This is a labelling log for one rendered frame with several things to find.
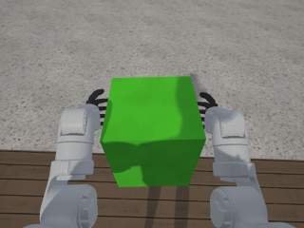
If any carton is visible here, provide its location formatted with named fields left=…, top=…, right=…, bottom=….
left=100, top=76, right=206, bottom=187

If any right robot hand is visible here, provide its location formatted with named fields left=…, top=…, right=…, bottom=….
left=197, top=92, right=218, bottom=129

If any robot left forearm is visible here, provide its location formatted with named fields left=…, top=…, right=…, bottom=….
left=40, top=104, right=101, bottom=222

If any robot right upper arm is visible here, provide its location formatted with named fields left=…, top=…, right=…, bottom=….
left=210, top=186, right=295, bottom=228

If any left robot hand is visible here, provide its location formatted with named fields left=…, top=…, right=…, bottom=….
left=85, top=88, right=108, bottom=126

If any robot left upper arm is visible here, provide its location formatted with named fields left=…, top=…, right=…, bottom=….
left=23, top=184, right=98, bottom=228

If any robot right forearm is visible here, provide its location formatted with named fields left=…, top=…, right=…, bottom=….
left=204, top=106, right=268, bottom=219

